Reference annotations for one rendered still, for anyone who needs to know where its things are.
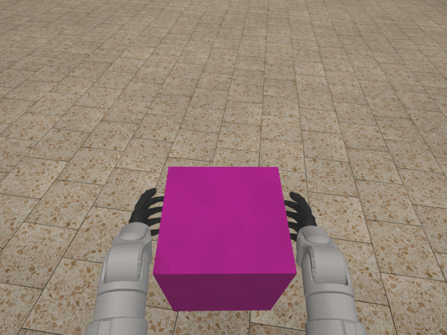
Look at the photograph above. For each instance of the carton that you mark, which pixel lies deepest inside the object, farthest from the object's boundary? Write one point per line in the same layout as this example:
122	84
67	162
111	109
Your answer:
224	242

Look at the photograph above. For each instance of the robot left hand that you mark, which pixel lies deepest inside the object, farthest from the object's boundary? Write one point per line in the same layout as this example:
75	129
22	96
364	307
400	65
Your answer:
141	212

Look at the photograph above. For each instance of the robot left forearm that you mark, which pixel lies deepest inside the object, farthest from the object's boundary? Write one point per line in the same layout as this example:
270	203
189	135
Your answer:
123	284

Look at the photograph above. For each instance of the robot right forearm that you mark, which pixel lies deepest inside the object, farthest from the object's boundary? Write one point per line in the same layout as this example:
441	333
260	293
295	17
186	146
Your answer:
331	308

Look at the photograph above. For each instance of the robot right hand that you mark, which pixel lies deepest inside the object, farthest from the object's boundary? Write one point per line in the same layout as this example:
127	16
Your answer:
303	216

